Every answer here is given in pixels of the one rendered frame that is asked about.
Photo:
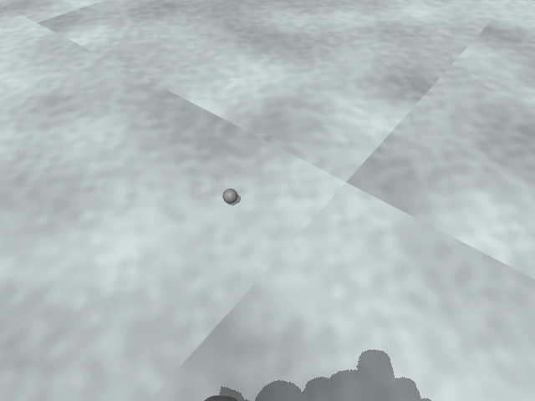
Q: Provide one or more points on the ball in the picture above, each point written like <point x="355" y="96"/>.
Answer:
<point x="229" y="196"/>

